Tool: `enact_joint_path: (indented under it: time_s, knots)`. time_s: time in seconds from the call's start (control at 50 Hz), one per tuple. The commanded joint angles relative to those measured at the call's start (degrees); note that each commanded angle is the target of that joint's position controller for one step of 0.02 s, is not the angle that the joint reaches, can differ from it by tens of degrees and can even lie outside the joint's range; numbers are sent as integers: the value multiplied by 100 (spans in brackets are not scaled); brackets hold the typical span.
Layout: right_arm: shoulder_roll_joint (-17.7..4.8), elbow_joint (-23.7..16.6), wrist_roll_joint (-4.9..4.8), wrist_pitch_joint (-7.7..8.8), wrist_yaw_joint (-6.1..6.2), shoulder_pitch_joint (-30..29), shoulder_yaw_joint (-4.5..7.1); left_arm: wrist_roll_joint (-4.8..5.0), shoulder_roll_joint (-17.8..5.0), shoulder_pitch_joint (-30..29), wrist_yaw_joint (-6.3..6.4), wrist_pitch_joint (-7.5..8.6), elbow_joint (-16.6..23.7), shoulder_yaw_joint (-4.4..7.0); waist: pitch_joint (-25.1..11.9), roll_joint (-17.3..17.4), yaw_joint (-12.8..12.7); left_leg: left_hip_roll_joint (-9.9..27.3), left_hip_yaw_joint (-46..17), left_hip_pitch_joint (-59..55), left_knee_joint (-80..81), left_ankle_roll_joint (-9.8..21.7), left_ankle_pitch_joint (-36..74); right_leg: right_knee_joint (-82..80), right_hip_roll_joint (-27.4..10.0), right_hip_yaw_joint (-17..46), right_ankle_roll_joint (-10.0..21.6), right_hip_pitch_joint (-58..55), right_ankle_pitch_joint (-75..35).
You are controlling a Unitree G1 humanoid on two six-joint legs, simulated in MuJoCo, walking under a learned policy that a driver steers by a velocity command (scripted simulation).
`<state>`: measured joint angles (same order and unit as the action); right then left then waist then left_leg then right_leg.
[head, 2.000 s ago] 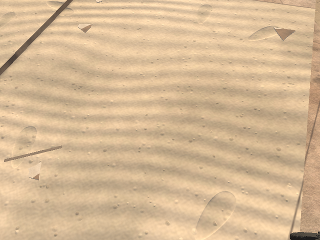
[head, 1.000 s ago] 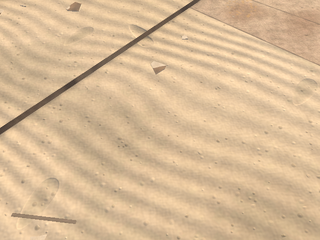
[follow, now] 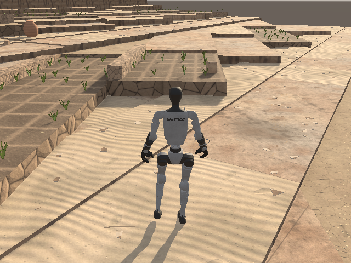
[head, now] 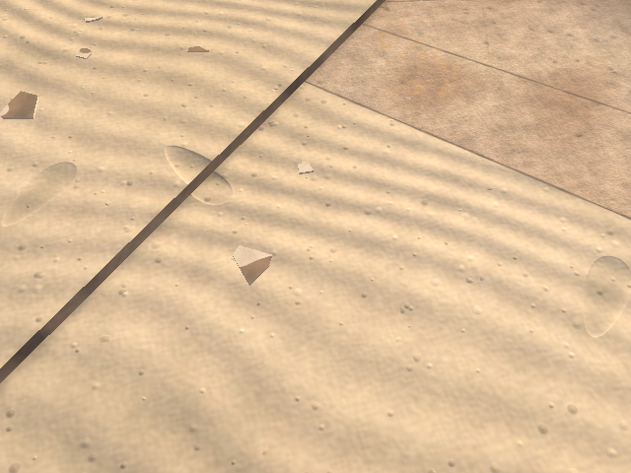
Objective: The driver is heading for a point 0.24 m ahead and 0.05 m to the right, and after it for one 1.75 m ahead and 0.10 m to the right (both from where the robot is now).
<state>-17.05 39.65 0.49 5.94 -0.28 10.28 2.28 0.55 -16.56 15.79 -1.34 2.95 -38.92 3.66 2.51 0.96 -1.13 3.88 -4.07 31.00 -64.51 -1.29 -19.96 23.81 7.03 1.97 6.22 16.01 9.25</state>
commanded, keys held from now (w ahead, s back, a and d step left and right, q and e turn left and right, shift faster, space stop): w+e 0.38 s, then w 0.28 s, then w+q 0.34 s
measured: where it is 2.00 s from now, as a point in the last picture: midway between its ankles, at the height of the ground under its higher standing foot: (360, 235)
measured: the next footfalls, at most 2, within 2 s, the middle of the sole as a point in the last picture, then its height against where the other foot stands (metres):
left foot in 0.26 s outside the picture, level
right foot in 0.78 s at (430, 445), level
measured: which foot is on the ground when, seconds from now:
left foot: up 0.00-0.24, down 0.26-0.78, up 0.80-1.00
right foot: down 0.00-0.26, up 0.28-0.76, down 0.78-1.00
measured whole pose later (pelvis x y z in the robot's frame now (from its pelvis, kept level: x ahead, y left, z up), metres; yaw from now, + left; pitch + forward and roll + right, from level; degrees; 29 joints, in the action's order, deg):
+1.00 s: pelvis +0.50 -0.08 +0.01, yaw -12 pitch +1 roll -1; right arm -18.2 46.4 -1.7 2.1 -0.1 13.6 3.8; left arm -0.8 -14.6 16.5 -0.9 5.2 -43.5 3.8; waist 1.3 3.0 -1.3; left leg 5.6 -3.4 35.1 -63.0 -0.6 -13.6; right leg 18.7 1.2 -7.6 2.6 8.8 10.6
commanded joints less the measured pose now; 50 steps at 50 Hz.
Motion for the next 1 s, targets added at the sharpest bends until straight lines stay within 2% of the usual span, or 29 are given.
enact_joint_path:
  time_s: [0.02,0.08,0.16,0.22,0.24,0.26,0.28,0.3,0.32,0.34,0.36,0.38,0.42,0.5,0.6,0.66,0.7,0.72,0.74,0.76,0.78,0.8,0.82,0.84,0.86,0.88,0.9,0.94,1.0]
  knots:
    - [-459,-348,57,-45,45,105,116,10,-860,-206,114,98,417,225,-339,-238,208,117,91,378,867,-288,427,-1069,-1480,1518,1177,-208,-1783]
    - [-255,-472,50,-37,26,-571,18,67,-974,-48,195,27,319,265,-288,-448,-68,-137,195,-110,2303,-384,1776,-949,-1076,1113,819,179,-1224]
    - [-430,-593,-82,43,-50,-1066,78,111,-984,339,216,-58,166,275,-370,-614,-293,-389,32,-485,3276,-320,2266,-585,-1223,1622,603,-157,-407]
    - [-668,-557,-116,119,-78,-818,213,92,-931,282,227,-83,166,277,-396,-814,-65,-376,-89,-855,3577,-58,1713,-72,-1419,2175,432,-519,-110]
    - [-723,-456,-109,144,-64,-447,272,78,-828,203,223,-92,195,250,-476,-840,157,-380,-10,-1344,3772,82,1657,223,-1310,2178,317,-461,-141]
    - [-886,-376,-44,175,-25,96,357,46,-582,207,207,-74,236,167,-843,-724,428,-84,-193,-2268,3825,308,1524,987,-1031,1948,120,-214,-170]
    - [-1205,-317,22,173,25,917,440,-59,-177,386,194,-57,322,26,-1632,142,663,993,-1299,-3669,3864,656,1073,2690,-580,1339,-128,474,1033]
    - [-1585,-103,73,89,-36,1220,531,154,-107,1045,187,-4,536,-23,-1982,2155,281,2035,-4146,-4828,4646,1514,-723,4316,-113,780,-383,2396,2649]
    - [-997,-249,-31,76,-56,961,415,201,-725,922,215,-23,329,98,-1416,1228,430,1946,-4165,-4454,4882,1400,-1820,4997,-555,938,-486,2936,2210]
    - [-724,-278,-58,39,-24,751,337,144,-951,350,210,-59,396,173,-816,732,549,1718,-3166,-3863,4867,1175,-1388,5135,-717,763,-521,3041,1680]
    - [-617,-297,-8,13,-17,520,284,80,-871,114,216,-87,426,172,-545,344,464,1465,-2417,-3288,4904,1070,-497,5035,-901,644,-557,2827,1284]
    - [-495,-241,12,-6,-5,386,250,43,-798,-43,196,-87,488,187,-307,343,392,1254,-1885,-2909,5000,1065,148,4789,-1048,641,-578,2740,1029]
    - [-386,-113,33,35,-1,397,212,93,-543,14,145,-107,488,148,-236,580,267,977,-1221,-2484,5243,1069,750,4471,-1182,542,-581,2344,810]
    - [-599,174,-27,84,-30,573,280,33,-257,-329,131,-108,573,41,-112,353,254,1044,-638,-2513,5534,1354,1650,3469,-1181,482,-663,2545,443]
    - [-827,442,-139,-24,-14,740,305,13,-97,-1146,-17,38,693,-84,-7,289,489,856,117,-2599,5578,1229,2192,1712,-1185,-18,-664,2095,-750]
    - [-945,662,-198,-104,-21,1078,322,65,-147,-1584,-84,77,836,-86,97,343,614,1015,146,-2867,5497,1168,2261,1154,-1071,-173,-562,1872,-721]
    - [-994,780,-250,-177,-21,1179,328,67,-252,-1703,-111,114,923,-46,152,412,531,1149,-3,-3070,5286,1108,2632,833,-981,-190,-416,1661,-376]
    - [-1057,809,-261,-215,-9,1146,338,56,-352,-1523,-115,137,892,3,65,454,362,1162,-28,-3127,5041,1052,3098,655,-883,-232,-334,1307,-244]
    - [-1107,814,-283,-243,7,1032,339,25,-498,-1019,-96,155,752,93,-216,435,11,1029,114,-3030,4472,937,3875,369,-730,-349,-214,491,-362]
    - [-995,812,-260,-242,18,1035,288,-14,-777,-181,-42,151,487,245,-768,332,-391,742,314,-2617,3487,772,4180,325,-696,-356,-67,-828,-538]
    - [-626,636,-94,-204,16,986,134,-105,-1235,882,52,114,315,385,-1679,-283,-803,400,527,-1383,1709,515,2534,570,-1834,806,287,-2623,-744]
    - [38,526,-107,-107,-7,1669,-68,-154,-1611,993,75,80,293,416,-2453,-1743,-402,-510,349,543,-169,199,-1249,-49,-3189,3306,1107,-4029,216]
    - [-632,636,-256,-55,-18,1322,109,-124,-1033,986,71,84,291,292,-2219,-1084,-663,-302,-320,1068,-835,208,-1313,-445,-3066,3528,1031,-3620,940]
    - [-830,470,-349,-41,-25,883,194,-70,-819,641,71,110,249,202,-1334,-972,-557,-65,-218,1393,-908,254,-813,-570,-2872,2623,805,-2941,801]
    - [-752,448,-303,-60,1,674,191,-57,-623,273,56,136,228,140,-934,-722,-367,163,-115,1240,-703,234,-319,-748,-2605,1997,668,-2242,468]
    - [-696,450,-223,-107,16,610,214,-67,-438,-24,33,172,209,95,-607,-736,-192,293,-119,1049,-448,197,31,-964,-2395,1508,588,-1673,150]
    - [-597,502,-218,-190,17,764,224,-108,-342,-206,23,228,181,77,-488,-828,-1,403,-174,685,-333,162,296,-1182,-2262,1118,520,-1247,-113]
    - [-337,540,-238,-333,24,872,196,-125,-314,-355,28,337,63,109,-339,-674,170,419,-166,456,-207,93,526,-1482,-2232,622,540,-842,-615]
    - [-248,388,-200,-424,29,548,198,-163,-454,-322,90,395,-140,178,-83,-468,195,417,-277,819,329,6,1115,-1649,-2231,-5,531,-819,-1172]
Keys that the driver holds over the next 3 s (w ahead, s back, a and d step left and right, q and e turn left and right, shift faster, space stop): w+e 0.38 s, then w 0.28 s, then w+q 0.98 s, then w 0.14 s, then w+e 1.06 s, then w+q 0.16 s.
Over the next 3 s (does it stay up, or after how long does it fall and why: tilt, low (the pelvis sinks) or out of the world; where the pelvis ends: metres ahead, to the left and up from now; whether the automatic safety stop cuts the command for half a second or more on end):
stays up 1.56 -0.12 0.01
